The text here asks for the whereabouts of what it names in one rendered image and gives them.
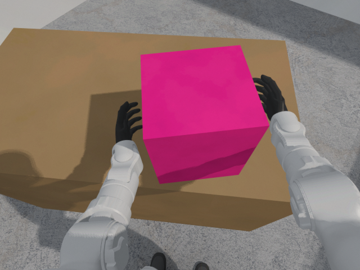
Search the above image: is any robot right forearm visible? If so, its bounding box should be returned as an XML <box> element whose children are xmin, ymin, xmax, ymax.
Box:
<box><xmin>269</xmin><ymin>111</ymin><xmax>360</xmax><ymax>203</ymax></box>

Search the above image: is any pedestal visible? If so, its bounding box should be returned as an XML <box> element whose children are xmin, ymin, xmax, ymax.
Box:
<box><xmin>0</xmin><ymin>28</ymin><xmax>300</xmax><ymax>231</ymax></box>

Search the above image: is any left robot foot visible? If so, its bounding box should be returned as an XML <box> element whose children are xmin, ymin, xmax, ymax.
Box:
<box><xmin>150</xmin><ymin>253</ymin><xmax>166</xmax><ymax>270</ymax></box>

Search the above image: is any robot left forearm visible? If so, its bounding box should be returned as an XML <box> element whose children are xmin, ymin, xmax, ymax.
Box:
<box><xmin>60</xmin><ymin>140</ymin><xmax>143</xmax><ymax>264</ymax></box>

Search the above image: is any robot left hand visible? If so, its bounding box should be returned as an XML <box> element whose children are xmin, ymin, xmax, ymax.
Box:
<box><xmin>115</xmin><ymin>101</ymin><xmax>143</xmax><ymax>143</ymax></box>

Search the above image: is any carton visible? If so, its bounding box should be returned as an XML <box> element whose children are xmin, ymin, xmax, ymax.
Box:
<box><xmin>141</xmin><ymin>45</ymin><xmax>269</xmax><ymax>184</ymax></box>

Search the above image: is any left robot upper arm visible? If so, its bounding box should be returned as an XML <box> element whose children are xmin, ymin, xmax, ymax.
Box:
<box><xmin>43</xmin><ymin>220</ymin><xmax>129</xmax><ymax>270</ymax></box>

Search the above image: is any robot right hand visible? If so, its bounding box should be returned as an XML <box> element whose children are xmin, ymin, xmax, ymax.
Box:
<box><xmin>253</xmin><ymin>75</ymin><xmax>288</xmax><ymax>121</ymax></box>

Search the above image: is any right robot upper arm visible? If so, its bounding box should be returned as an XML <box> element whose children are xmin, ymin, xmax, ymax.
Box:
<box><xmin>289</xmin><ymin>171</ymin><xmax>360</xmax><ymax>270</ymax></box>

